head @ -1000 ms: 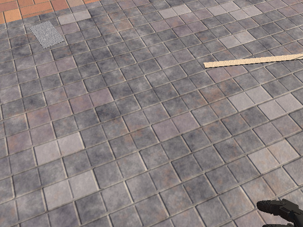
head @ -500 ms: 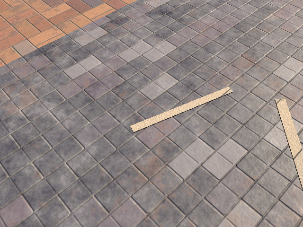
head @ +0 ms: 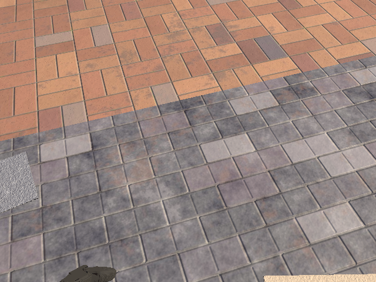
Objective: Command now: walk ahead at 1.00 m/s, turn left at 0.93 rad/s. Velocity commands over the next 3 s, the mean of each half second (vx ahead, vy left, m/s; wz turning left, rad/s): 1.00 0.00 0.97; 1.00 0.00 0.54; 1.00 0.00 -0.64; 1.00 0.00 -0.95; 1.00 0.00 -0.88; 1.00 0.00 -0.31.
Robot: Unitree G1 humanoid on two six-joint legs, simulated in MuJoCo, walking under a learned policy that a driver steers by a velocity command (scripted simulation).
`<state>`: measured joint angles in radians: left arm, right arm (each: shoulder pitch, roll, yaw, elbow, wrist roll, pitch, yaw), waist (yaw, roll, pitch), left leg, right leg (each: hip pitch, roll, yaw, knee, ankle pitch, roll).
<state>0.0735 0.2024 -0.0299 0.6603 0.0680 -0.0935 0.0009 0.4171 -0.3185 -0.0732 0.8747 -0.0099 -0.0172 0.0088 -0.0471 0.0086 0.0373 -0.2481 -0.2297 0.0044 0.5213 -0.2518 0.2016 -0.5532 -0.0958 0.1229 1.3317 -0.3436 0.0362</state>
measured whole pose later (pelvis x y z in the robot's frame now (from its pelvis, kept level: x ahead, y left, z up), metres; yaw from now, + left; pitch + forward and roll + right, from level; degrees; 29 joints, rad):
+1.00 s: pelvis +0.81 +0.23 +0.01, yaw +43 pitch +1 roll +2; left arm 0.14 0.26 0.00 0.67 0.03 -0.05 -0.04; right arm 0.46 -0.30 -0.05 0.86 -0.01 -0.09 0.02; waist -0.04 -0.02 0.02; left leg 0.05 -0.17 0.01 0.23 -0.29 0.14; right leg -0.75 -0.17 0.00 0.87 -0.06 -0.02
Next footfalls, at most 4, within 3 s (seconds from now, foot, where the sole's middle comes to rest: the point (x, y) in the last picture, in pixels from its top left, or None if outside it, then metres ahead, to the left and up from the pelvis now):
0.26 right None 0.46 -0.17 -0.76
0.72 left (138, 223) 0.73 0.21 -0.76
1.18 right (100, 140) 1.17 0.40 -0.76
1.58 left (34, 105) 1.43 0.77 -0.76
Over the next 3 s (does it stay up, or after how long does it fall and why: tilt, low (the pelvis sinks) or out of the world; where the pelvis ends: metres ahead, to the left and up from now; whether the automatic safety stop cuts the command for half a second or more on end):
stays up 2.50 0.34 0.01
